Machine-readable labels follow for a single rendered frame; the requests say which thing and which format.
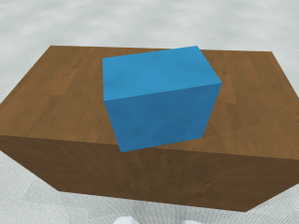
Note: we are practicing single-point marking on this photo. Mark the pedestal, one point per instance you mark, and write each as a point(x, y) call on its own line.
point(55, 124)

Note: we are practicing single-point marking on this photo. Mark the carton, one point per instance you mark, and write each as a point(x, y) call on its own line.
point(159, 97)

